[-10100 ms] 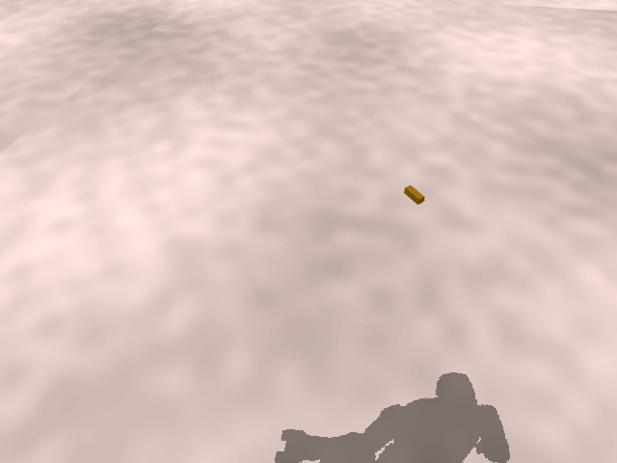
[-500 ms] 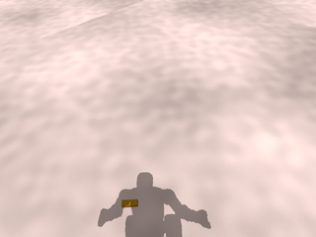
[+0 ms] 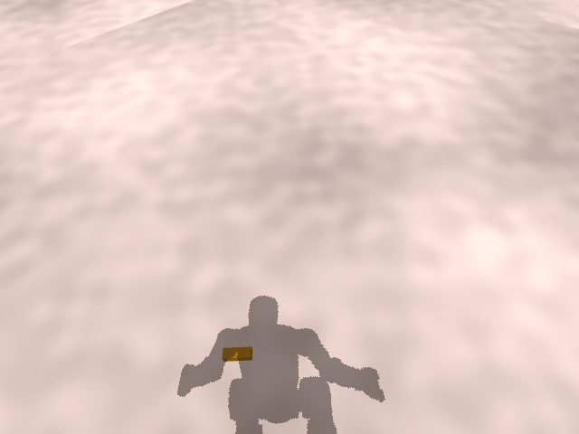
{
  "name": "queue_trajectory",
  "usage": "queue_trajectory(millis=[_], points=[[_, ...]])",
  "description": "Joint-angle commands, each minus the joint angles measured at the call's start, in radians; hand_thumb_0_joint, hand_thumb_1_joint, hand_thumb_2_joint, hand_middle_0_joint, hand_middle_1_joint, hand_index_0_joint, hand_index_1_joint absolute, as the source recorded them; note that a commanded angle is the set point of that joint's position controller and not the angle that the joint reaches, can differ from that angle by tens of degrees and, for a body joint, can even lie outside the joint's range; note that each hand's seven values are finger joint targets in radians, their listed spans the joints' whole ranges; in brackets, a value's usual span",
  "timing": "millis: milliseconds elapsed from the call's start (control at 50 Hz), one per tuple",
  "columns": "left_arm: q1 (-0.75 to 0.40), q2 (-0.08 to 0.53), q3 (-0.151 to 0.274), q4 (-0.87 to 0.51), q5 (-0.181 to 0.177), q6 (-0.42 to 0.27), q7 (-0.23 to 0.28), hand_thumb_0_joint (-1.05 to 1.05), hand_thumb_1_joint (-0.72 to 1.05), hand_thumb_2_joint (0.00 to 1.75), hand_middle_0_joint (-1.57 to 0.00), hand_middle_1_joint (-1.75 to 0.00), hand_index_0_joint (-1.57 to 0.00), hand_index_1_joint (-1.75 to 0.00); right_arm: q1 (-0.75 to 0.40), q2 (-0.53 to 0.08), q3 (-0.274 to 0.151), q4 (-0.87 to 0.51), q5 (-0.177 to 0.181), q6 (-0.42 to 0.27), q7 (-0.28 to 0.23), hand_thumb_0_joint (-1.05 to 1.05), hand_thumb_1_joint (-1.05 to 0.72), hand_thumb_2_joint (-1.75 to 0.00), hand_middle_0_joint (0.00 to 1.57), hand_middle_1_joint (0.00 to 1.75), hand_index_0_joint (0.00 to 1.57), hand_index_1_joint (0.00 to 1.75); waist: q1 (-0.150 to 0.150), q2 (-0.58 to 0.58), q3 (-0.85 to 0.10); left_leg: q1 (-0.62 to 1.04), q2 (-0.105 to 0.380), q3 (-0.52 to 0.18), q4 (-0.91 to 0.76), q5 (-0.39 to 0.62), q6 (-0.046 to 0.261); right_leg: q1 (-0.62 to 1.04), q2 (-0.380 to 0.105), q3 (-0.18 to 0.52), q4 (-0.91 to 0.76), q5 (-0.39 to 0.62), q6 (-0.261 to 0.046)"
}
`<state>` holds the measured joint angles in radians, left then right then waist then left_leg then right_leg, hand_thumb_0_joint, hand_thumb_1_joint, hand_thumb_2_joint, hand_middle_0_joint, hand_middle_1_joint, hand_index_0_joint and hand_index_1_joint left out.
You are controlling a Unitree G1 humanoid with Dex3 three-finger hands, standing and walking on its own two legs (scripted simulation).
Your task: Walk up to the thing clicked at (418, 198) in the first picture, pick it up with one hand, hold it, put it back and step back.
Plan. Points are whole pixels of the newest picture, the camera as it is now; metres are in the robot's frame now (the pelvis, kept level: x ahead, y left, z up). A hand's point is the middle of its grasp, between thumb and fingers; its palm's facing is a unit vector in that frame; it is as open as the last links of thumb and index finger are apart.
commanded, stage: walk up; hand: left
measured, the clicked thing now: (237, 354) +0.47 +0.22 -0.76
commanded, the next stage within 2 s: stand in 1.94 s
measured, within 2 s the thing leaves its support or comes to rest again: neither
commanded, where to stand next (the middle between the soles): +0.08 -0.01 m, yaw -1 degrees
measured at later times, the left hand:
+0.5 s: hand out of the picture +0.02 +0.32 -0.18, palm faces -0.06 -0.93 -0.36, open 7.3 cm
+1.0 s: hand out of the picture -0.10 +0.29 -0.15, palm faces +0.00 -0.91 -0.42, open 7.4 cm
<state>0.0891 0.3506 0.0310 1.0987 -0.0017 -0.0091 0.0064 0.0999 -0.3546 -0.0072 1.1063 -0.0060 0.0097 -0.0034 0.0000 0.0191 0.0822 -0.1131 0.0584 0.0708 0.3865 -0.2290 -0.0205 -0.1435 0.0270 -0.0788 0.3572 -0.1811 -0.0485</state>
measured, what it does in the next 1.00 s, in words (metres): walks backwards: right foot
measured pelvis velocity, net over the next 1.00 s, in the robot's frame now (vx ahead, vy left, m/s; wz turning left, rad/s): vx -0.24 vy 0.02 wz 0.02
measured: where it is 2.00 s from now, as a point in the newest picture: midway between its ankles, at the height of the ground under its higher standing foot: outside the picture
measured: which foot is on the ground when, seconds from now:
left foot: down 0.00-0.70, up 0.72-1.00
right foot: down 0.00-0.26, up 0.28-0.66, down 0.68-1.00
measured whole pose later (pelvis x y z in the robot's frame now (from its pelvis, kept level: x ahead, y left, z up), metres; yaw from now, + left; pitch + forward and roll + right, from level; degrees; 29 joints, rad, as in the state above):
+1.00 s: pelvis -0.24 +0.02 -0.02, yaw +1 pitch -2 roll +1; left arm 0.10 0.36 0.07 0.75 0.04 0.05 0.02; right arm 0.18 -0.40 -0.04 0.87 -0.02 0.04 -0.03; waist 0.01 0.01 0.18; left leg -0.31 -0.04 -0.05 0.85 -0.51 -0.01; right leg -0.35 -0.03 -0.05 0.68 -0.29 -0.02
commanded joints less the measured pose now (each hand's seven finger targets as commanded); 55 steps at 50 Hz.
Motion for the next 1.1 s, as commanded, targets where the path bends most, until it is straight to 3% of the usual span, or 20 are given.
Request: queue_trajectory(millis=[0, 60, 160, 200, 220, 240, 260, 340, 500, 600, 660, 680, 700, 760, 920, 1000, 1020, 1040, 1060, 1080], points=[[-0.012, 0.274, 0.079, -0.12, -0.002, 0.013, 0.02, 0.0, 0.9, 0.9, -0.2, -0.3, -0.2, -0.3, 0.004, -0.191, -0.059, -0.089, 0.014, 0.018, -0.013, 0.0, -0.9, -0.9, 0.2, 0.3, 0.2, 0.3, 0.017, -0.116, -0.149, -0.043, -0.028, -0.039, 0.27, -0.007, 0.046, 0.009, -0.293, 0.268, -0.011, 0.553, -0.132], [-0.07, 0.28, 0.089, -0.188, 0.025, 0.018, 0.026, 0.0, 0.9, 0.9, -0.2, -0.3, -0.2, -0.3, 0.049, -0.188, -0.071, -0.122, 0.007, 0.044, -0.012, 0.0, -0.9, -0.9, 0.2, 0.3, 0.2, 0.3, 0.007, -0.151, -0.119, -0.165, -0.059, -0.16, 0.599, -0.378, 0.054, -0.052, -0.388, 0.317, 0.019, 0.537, -0.243], [-0.079, 0.249, 0.08, -0.245, 0.037, 0.042, 0.03, 0.0, 0.9, 0.9, -0.2, -0.3, -0.2, -0.3, 0.115, -0.202, -0.082, -0.153, -0.006, 0.03, -0.016, 0.0, -0.9, -0.9, 0.2, 0.3, 0.2, 0.3, 0.0, -0.144, -0.162, -0.194, -0.034, -0.107, 0.329, -0.246, 0.036, 0.021, -0.287, 0.249, 0.161, 0.441, -0.151], [-0.08, 0.256, 0.082, -0.255, 0.016, 0.061, 0.019, 0.0, 0.9, 0.9, -0.2, -0.3, -0.2, -0.3, 0.155, -0.191, -0.091, -0.143, -0.022, 0.014, -0.019, 0.0, -0.9, -0.9, 0.2, 0.3, 0.2, 0.3, -0.025, -0.115, -0.152, -0.103, -0.05, -0.048, 0.031, 0.021, 0.031, -0.02, -0.231, 0.205, 0.255, 0.307, -0.093], [-0.052, 0.21, 0.072, -0.27, 0.009, 0.07, 0.014, 0.0, 0.9, 0.9, -0.2, -0.3, -0.2, -0.3, 0.135, -0.245, -0.108, -0.157, -0.042, 0.008, -0.022, 0.0, -0.9, -0.9, 0.2, 0.3, 0.2, 0.3, -0.007, 0.007, -0.133, -0.065, 0.058, -0.193, -0.048, 0.223, 0.053, -0.111, -0.153, 0.162, 0.36, 0.148, -0.033], [-0.032, 0.16, 0.066, -0.281, 0.001, 0.074, 0.013, 0.0, 0.9, 0.9, -0.2, -0.3, -0.2, -0.3, 0.092, -0.335, -0.125, -0.18, -0.054, 0.001, -0.021, 0.0, -0.9, -0.9, 0.2, 0.3, 0.2, 0.3, 0.019, 0.236, -0.119, -0.013, 0.263, -0.48, -0.094, 0.447, 0.134, -0.295, 0.016, 0.104, 0.517, -0.303, 0.019], [-0.067, 0.211, 0.084, -0.283, 0.02, 0.08, 0.024, 0.0, 0.9, 0.9, -0.2, -0.3, -0.2, -0.3, 0.061, -0.423, -0.145, -0.214, -0.036, 0.0, -0.017, 0.0, -0.9, -0.9, 0.2, 0.3, 0.2, 0.3, -0.043, 0.255, -0.118, -0.162, 0.38, -0.594, -0.104, 0.462, 0.29, -0.239, 0.074, 0.211, 0.718, -0.505, 0.047], [0.017, 0.225, 0.094, -0.245, 0.009, 0.082, 0.027, 0.0, 0.9, 0.9, -0.2, -0.3, -0.2, -0.3, -0.033, -0.282, -0.115, -0.25, -0.034, -0.009, -0.042, 0.0, -0.9, -0.9, 0.2, 0.3, 0.2, 0.3, 0.043, 0.101, -0.069, -0.036, 0.215, -0.302, 0.036, 0.547, 0.228, -0.373, 0.078, 0.301, 0.939, -0.324, 0.056], [-0.014, 0.194, 0.093, -0.32, 0.022, 0.065, 0.018, 0.0, 0.9, 0.9, -0.2, -0.3, -0.2, -0.3, 0.109, -0.28, -0.122, -0.273, -0.017, -0.001, -0.05, 0.0, -0.9, -0.9, 0.2, 0.3, 0.2, 0.3, -0.054, 0.124, -0.138, 0.162, 0.219, -0.284, 0.124, 0.648, 0.261, -0.346, 0.035, 0.211, 0.641, -0.356, 0.103], [0.112, 0.186, 0.096, -0.281, 0.026, 0.057, 0.006, 0.0, 0.9, 0.9, -0.2, -0.3, -0.2, -0.3, 0.033, -0.314, -0.124, -0.322, -0.019, 0.013, -0.035, 0.0, -0.9, -0.9, 0.2, 0.3, 0.2, 0.3, -0.01, 0.181, -0.2, 0.036, 0.226, -0.293, 0.15, 0.46, 0.235, -0.139, -0.014, 0.114, 0.297, -0.253, 0.061], [0.183, 0.239, 0.119, -0.256, 0.045, 0.045, 0.003, 0.0, 0.9, 0.9, -0.2, -0.3, -0.2, -0.3, -0.008, -0.273, -0.107, -0.337, -0.006, 0.024, -0.026, 0.0, -0.9, -0.9, 0.2, 0.3, 0.2, 0.3, 0.041, 0.068, -0.176, -0.222, 0.125, -0.241, 0.239, 0.209, 0.114, 0.058, -0.093, 0.186, 0.074, -0.032, -0.006], [0.151, 0.321, 0.14, -0.279, 0.046, 0.04, 0.001, 0.0, 0.9, 0.9, -0.2, -0.3, -0.2, -0.3, -0.013, -0.213, -0.093, -0.351, 0.005, 0.024, -0.026, 0.0, -0.9, -0.9, 0.2, 0.3, 0.2, 0.3, 0.033, -0.161, -0.121, -0.388, -0.068, -0.175, 0.415, -0.097, 0.044, 0.048, -0.263, 0.436, 0.034, 0.078, -0.08], [0.094, 0.395, 0.149, -0.314, 0.043, 0.043, 0.0, 0.0, 0.9, 0.9, -0.2, -0.3, -0.2, -0.3, -0.049, -0.213, -0.099, -0.352, 0.006, 0.03, -0.047, 0.0, -0.9, -0.9, 0.2, 0.3, 0.2, 0.3, 0.077, -0.326, -0.074, -0.355, -0.149, -0.144, 0.689, -0.432, 0.02, -0.175, -0.442, 0.602, -0.049, 0.155, -0.263], [-0.071, 0.275, 0.113, -0.372, 0.034, 0.037, 0.013, 0.0, 0.9, 0.9, -0.2, -0.3, -0.2, -0.3, 0.066, -0.243, -0.096, -0.296, 0.017, 0.03, -0.046, 0.0, -0.9, -0.9, 0.2, 0.3, 0.2, 0.3, -0.032, -0.149, -0.019, -0.349, -0.157, -0.245, 0.854, -0.295, 0.022, -0.206, -0.275, 0.325, 0.041, 0.271, -0.157], [0.078, 0.251, 0.116, -0.4, 0.041, 0.045, 0.034, 0.0, 0.9, 0.9, -0.2, -0.3, -0.2, -0.3, 0.07, -0.209, -0.085, -0.331, -0.014, 0.002, -0.043, 0.0, -0.9, -0.9, 0.2, 0.3, 0.2, 0.3, 0.062, -0.202, -0.13, -0.358, -0.089, -0.134, 0.451, -0.32, 0.001, 0.142, -0.295, 0.291, 0.2, 0.51, -0.171], [0.014, 0.26, 0.101, -0.415, 0.024, 0.059, 0.017, 0.0, 0.9, 0.9, -0.2, -0.3, -0.2, -0.3, 0.191, -0.224, -0.102, -0.273, -0.025, -0.006, -0.032, 0.0, -0.9, -0.9, 0.2, 0.3, 0.2, 0.3, -0.015, -0.139, -0.166, -0.092, -0.082, -0.052, 0.046, 0.012, 0.038, -0.041, -0.243, 0.249, 0.293, 0.223, -0.087], [0.036, 0.222, 0.09, -0.415, 0.023, 0.064, 0.013, 0.0, 0.9, 0.9, -0.2, -0.3, -0.2, -0.3, 0.177, -0.269, -0.116, -0.273, -0.037, -0.007, -0.031, 0.0, -0.9, -0.9, 0.2, 0.3, 0.2, 0.3, -0.004, -0.027, -0.148, -0.028, 0.037, -0.243, 0.001, 0.003, 0.087, -0.199, -0.178, 0.222, 0.366, 0.007, -0.039], [-0.003, 0.202, 0.085, -0.431, 0.013, 0.058, 0.016, 0.0, 0.9, 0.9, -0.2, -0.3, -0.2, -0.3, 0.11, -0.392, -0.133, -0.297, -0.035, -0.003, -0.019, 0.0, -0.9, -0.9, 0.2, 0.3, 0.2, 0.3, -0.011, 0.235, -0.116, -0.111, 0.293, -0.572, -0.079, 0.074, 0.241, -0.324, 0.016, 0.064, 0.549, -0.351, 0.026], [-0.072, 0.246, 0.11, -0.422, 0.034, 0.061, 0.025, 0.0, 0.9, 0.9, -0.2, -0.3, -0.2, -0.3, 0.083, -0.427, -0.149, -0.315, -0.037, -0.009, -0.019, 0.0, -0.9, -0.9, 0.2, 0.3, 0.2, 0.3, -0.063, 0.221, -0.08, -0.25, 0.397, -0.712, -0.115, 0.13, 0.356, -0.275, 0.023, 0.202, 0.785, -0.484, 0.042], [-0.052, 0.248, 0.115, -0.397, 0.032, 0.066, 0.024, 0.0, 0.9, 0.9, -0.2, -0.3, -0.2, -0.3, 0.061, -0.371, -0.137, -0.313, -0.037, -0.016, -0.025, 0.0, -0.9, -0.9, 0.2, 0.3, 0.2, 0.3, -0.025, 0.088, -0.057, -0.262, 0.343, -0.57, -0.064, 0.209, 0.325, -0.273, 0.031, 0.268, 0.886, -0.444, 0.036]])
